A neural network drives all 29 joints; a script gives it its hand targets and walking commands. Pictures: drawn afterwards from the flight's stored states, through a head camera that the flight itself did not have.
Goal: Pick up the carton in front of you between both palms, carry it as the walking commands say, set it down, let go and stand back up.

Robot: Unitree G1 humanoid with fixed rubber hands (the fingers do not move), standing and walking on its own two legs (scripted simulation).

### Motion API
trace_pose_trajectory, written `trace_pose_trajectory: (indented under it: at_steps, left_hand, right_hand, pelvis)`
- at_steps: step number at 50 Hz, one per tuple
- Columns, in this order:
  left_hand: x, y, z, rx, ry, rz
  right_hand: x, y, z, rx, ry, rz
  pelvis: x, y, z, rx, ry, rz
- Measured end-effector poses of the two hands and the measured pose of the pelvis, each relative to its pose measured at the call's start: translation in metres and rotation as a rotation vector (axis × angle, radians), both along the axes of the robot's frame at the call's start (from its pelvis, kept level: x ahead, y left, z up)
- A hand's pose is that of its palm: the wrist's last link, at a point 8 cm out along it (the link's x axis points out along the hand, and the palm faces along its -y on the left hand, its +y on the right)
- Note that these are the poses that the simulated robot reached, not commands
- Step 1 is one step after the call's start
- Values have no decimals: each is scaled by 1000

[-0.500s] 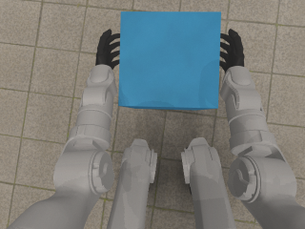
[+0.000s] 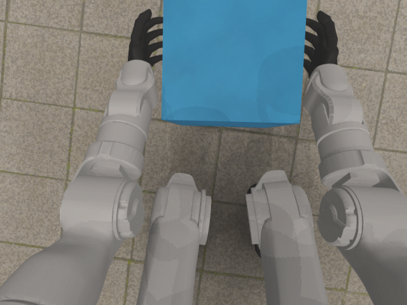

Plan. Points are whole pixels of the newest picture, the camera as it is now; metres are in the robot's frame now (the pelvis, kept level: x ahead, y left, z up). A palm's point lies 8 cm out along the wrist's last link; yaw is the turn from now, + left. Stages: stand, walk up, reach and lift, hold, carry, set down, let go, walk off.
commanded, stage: set down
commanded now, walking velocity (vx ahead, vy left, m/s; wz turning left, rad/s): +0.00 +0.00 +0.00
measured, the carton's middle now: (227, 74) +0.51 -0.02 -0.22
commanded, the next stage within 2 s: none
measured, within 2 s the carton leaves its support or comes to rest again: rests again in 0.36 s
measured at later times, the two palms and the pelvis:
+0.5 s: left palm (144, 69) +0.51 +0.14 -0.17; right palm (314, 72) +0.49 -0.17 -0.17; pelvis +0.00 +0.00 -0.01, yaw +1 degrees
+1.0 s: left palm (136, 74) +0.50 +0.16 -0.19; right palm (320, 78) +0.49 -0.19 -0.19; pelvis -0.01 +0.00 -0.02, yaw +0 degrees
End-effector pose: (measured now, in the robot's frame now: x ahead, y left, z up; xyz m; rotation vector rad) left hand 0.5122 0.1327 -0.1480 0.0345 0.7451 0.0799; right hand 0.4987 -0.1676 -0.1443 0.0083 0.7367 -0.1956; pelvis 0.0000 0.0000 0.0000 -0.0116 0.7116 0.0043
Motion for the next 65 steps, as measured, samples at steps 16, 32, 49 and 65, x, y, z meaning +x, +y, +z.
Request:
trace_pose_trajectory:
  at_steps: [16, 32, 49, 65]
  left_hand:
    - [-7, 1, -18, 21, 41, -9]
    - [-5, 4, -26, 5, 41, -44]
    - [-8, 17, -38, 27, 25, -61]
    - [1, 42, -13, 33, -100, -6]
  right_hand:
    - [-6, 1, -20, -7, 43, 26]
    - [-5, -2, -29, 4, 45, 64]
    - [-9, -14, -41, -24, 49, 73]
    - [-1, -43, -18, -39, -74, 33]
  pelvis:
    - [-4, -3, -8, 6, -53, 5]
    - [-6, -4, -16, 3, -82, 8]
    - [-12, -3, -17, -2, -104, 6]
    - [-6, -6, -12, 2, -66, 0]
